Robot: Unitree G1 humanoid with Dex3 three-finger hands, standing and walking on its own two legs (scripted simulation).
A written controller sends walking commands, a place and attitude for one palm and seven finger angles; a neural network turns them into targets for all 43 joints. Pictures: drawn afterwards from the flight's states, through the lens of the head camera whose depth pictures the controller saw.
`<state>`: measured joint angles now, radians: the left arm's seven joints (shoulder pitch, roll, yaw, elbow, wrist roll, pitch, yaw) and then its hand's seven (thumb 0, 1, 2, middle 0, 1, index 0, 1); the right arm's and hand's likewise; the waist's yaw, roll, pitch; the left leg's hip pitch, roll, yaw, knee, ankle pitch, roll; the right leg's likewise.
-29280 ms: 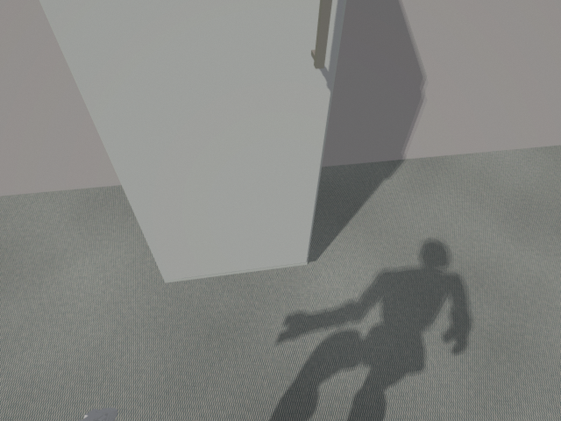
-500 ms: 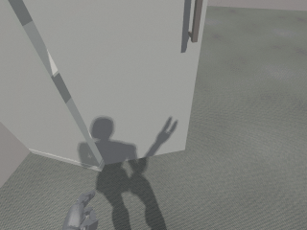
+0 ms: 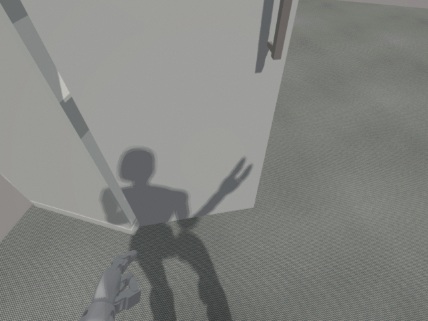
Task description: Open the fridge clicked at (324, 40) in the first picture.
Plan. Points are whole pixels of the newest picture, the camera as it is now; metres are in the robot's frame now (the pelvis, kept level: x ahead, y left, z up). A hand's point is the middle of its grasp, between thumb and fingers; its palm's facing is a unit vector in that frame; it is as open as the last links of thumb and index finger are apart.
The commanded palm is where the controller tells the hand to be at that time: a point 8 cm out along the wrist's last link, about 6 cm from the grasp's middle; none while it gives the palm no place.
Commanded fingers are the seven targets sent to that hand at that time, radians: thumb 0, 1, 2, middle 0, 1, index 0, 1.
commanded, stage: let the arm hang, fingers relaxed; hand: right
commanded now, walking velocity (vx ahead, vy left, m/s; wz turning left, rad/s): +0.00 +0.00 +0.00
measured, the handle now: out of the picture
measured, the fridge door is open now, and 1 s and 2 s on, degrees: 63 63 63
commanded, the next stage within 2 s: look to check the result in 1.14 s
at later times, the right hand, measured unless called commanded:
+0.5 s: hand out of the picture -0.07 -0.22 -0.18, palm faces +0.06 +0.98 -0.17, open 7.1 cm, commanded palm none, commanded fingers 0.00 -0.90 -0.90 0.20 0.30 0.20 0.30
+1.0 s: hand out of the picture -0.05 -0.21 -0.18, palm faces +0.05 +0.99 -0.16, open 7.4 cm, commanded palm none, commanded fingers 0.00 -0.90 -0.90 0.20 0.30 0.20 0.30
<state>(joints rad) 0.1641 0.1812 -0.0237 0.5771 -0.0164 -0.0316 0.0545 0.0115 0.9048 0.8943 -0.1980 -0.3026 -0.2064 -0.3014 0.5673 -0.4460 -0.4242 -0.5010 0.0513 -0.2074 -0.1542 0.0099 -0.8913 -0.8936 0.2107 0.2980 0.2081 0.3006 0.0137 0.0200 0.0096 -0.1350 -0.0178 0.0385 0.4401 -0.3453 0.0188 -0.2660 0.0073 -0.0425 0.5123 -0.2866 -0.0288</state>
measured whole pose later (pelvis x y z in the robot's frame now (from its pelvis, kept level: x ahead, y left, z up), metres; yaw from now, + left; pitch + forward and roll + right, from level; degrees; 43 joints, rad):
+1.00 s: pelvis -0.03 -0.05 +0.00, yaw -1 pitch -1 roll +0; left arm 0.31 0.14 0.00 1.11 0.01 -0.01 0.03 0.01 0.92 0.89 -0.20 -0.30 -0.20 -0.30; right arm 0.30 -0.13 0.01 1.13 -0.01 -0.01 -0.04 0.00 -0.91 -0.89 0.20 0.30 0.19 0.30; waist 0.00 0.01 0.02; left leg -0.09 0.07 0.04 0.40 -0.29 -0.04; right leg -0.20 0.09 -0.05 0.39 -0.19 -0.10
